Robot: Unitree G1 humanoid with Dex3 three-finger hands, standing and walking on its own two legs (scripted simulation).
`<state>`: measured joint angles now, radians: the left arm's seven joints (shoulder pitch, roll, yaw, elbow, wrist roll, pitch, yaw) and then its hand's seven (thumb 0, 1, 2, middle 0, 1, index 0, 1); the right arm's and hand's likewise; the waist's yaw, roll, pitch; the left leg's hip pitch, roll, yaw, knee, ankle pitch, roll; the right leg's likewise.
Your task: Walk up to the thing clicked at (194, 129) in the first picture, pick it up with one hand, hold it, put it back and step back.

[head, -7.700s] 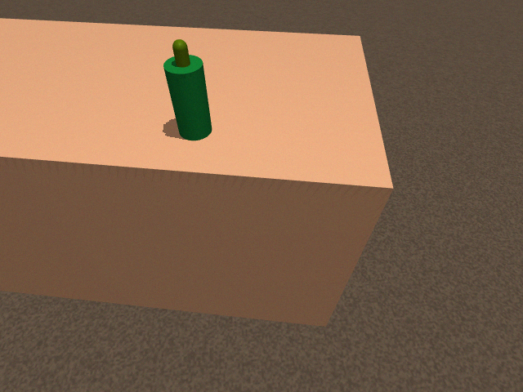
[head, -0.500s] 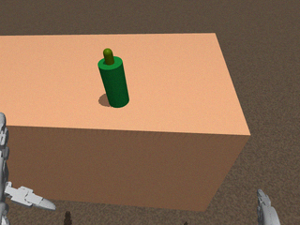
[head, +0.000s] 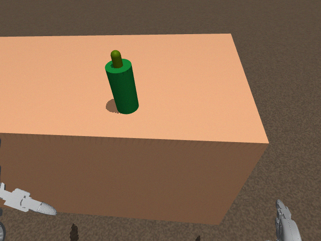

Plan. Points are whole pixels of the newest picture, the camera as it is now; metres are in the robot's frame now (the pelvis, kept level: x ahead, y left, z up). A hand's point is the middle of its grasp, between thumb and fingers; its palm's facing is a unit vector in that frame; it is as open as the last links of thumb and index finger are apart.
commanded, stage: rise first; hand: left
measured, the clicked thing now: (122, 82) +0.51 +0.15 +0.13
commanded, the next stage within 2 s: go down in 0.16 s
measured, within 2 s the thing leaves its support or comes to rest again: neither
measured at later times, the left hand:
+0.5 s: hand (22, 160) +0.20 +0.26 +0.19, palm faces +0.42 -0.80 -0.42, open 17.6 cm
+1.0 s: hand (32, 106) +0.33 +0.30 +0.20, palm faces +0.19 -0.95 -0.25, open 17.6 cm
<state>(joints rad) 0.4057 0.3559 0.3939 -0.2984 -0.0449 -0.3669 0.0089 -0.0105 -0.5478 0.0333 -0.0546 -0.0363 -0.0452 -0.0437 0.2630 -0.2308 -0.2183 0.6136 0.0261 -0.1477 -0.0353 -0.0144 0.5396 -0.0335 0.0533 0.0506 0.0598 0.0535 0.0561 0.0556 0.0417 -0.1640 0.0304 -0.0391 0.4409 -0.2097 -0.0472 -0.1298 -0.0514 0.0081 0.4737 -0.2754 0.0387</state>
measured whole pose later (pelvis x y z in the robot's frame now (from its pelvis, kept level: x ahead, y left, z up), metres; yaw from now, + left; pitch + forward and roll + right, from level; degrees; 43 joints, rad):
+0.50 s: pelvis +0.00 +0.00 -0.01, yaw +0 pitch -3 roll +1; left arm 0.34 0.34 0.46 -0.25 -0.08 -0.45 -0.06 -0.01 -0.60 0.06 -0.08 -0.07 -0.06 -0.09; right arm 0.27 -0.21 -0.21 0.58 0.01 -0.11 -0.01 -0.01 0.53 -0.05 0.05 0.05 0.06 0.05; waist 0.05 0.04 0.01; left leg -0.22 0.03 -0.04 0.53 -0.26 -0.05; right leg -0.19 -0.05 0.01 0.56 -0.32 0.04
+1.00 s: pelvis +0.01 +0.01 -0.01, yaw -1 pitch +1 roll +0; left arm -0.18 0.52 0.53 0.22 -0.21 -0.07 -0.35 -0.01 -0.59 0.05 -0.07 -0.05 -0.06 -0.06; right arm 0.29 -0.22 -0.09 0.53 0.04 -0.12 -0.07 -0.01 0.54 -0.05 0.05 0.05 0.06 0.05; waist -0.01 0.03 -0.06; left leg -0.29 0.03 -0.02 0.56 -0.28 -0.04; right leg -0.25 -0.05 0.03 0.56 -0.32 0.05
